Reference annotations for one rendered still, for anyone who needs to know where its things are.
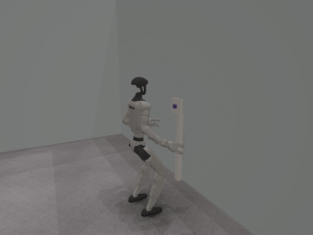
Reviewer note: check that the left robot thigh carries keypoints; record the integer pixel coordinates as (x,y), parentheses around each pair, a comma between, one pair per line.
(146,168)

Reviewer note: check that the robot right forearm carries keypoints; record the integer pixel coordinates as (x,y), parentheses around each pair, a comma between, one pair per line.
(152,136)

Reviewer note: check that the left robot hand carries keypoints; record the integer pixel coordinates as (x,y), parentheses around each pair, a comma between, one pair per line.
(153,124)

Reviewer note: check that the panel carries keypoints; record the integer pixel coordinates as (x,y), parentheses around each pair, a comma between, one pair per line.
(178,134)

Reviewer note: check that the left robot upper arm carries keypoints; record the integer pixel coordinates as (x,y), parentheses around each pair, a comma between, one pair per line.
(126,119)

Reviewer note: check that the right robot hand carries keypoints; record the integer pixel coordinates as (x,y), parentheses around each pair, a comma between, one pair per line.
(173,147)

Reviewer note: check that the right robot upper arm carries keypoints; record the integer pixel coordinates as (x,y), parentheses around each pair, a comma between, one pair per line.
(145,109)

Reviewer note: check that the robot torso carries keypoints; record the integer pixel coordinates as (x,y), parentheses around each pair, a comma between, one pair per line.
(135,125)

